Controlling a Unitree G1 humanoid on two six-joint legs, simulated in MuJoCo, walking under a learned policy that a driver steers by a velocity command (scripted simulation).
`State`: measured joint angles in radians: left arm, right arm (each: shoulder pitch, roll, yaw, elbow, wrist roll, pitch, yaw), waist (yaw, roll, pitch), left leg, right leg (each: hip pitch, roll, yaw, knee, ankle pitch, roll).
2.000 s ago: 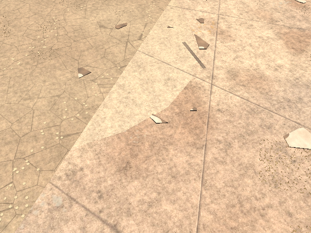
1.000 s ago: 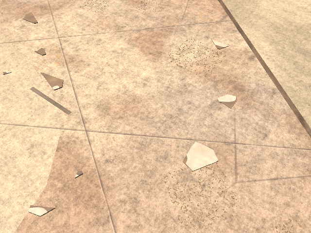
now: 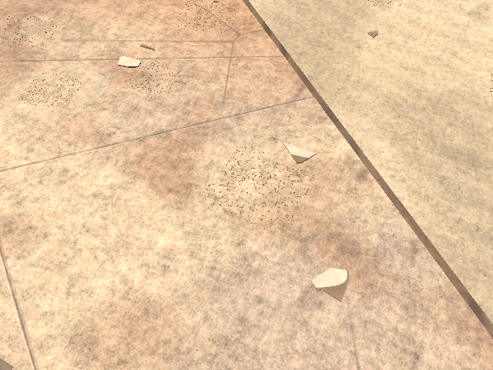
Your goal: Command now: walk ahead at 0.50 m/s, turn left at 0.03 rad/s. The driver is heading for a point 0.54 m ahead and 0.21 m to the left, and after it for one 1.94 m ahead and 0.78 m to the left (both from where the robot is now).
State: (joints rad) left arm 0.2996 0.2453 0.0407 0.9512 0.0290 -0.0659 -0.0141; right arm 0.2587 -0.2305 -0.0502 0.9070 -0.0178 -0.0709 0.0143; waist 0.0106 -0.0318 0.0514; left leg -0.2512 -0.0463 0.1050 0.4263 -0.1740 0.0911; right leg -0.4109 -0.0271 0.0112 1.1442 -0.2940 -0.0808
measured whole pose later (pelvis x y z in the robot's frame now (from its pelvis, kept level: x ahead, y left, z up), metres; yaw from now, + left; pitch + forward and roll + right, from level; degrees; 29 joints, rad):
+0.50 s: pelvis +0.26 -0.03 +0.00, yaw +13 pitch +1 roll +0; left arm 0.14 0.22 0.04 0.84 0.03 -0.09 0.01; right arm 0.35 -0.26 -0.08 0.93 -0.02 -0.04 0.01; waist -0.04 0.03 0.04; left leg -0.37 -0.01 -0.02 1.11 -0.36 0.09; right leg -0.31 0.00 -0.10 0.47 -0.18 -0.05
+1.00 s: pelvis +0.48 +0.10 -0.02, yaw +32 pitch +0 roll +0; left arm 0.32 0.24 0.05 0.90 0.02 -0.06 0.00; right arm 0.12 -0.26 -0.07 0.80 -0.03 -0.01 0.03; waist 0.03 -0.01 0.07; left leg -0.39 -0.08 0.08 0.59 -0.22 0.13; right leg -0.29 -0.09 -0.08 1.20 -0.39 0.01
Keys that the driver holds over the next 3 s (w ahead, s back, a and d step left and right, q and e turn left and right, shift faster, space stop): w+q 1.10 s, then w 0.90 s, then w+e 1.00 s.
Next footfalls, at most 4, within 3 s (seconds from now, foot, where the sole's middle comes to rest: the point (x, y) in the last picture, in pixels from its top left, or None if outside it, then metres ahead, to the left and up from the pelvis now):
0.36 right None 0.37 -0.10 -0.78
0.90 left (181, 344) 0.55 0.19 -0.78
1.46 right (167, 233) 0.91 0.27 -0.78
2.00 left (69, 211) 0.98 0.60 -0.78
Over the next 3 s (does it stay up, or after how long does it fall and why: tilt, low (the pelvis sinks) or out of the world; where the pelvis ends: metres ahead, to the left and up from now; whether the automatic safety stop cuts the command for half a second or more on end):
stays up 1.37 0.71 0.00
